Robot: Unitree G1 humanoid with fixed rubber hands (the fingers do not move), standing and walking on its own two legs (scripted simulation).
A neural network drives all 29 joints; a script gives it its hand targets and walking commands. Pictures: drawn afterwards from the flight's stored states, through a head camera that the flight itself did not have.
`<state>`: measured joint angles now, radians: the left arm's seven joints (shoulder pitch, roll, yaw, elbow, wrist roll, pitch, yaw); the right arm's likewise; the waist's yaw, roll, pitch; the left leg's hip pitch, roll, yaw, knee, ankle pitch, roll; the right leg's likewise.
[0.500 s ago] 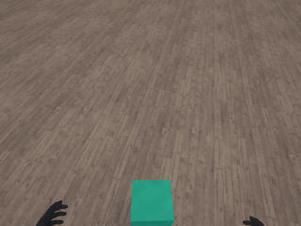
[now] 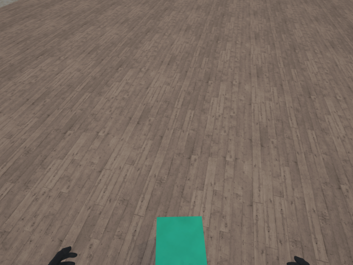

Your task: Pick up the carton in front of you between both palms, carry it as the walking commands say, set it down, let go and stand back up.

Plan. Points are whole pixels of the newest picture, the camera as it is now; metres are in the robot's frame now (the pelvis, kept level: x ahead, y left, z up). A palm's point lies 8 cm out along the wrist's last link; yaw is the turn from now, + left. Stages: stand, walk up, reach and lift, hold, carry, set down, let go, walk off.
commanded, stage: stand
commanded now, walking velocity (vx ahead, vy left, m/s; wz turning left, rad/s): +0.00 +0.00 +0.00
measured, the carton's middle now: (179, 248) +0.36 -0.01 -0.65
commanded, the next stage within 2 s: none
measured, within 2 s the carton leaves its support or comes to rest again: neither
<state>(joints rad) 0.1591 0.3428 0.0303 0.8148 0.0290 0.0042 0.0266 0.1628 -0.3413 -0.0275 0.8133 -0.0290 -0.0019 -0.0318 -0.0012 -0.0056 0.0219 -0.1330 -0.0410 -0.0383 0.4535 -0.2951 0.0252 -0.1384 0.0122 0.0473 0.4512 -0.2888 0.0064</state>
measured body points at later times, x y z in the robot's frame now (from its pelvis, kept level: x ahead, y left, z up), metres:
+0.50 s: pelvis -0.03 -0.01 +0.01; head -0.03 +0.00 +0.46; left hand +0.08 +0.30 -0.11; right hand +0.08 -0.31 -0.10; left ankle -0.03 +0.10 -0.74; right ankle -0.03 -0.13 -0.74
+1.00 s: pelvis -0.02 -0.01 +0.01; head -0.03 -0.01 +0.46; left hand +0.08 +0.31 -0.11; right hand +0.08 -0.32 -0.11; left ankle -0.03 +0.11 -0.74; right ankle -0.03 -0.13 -0.74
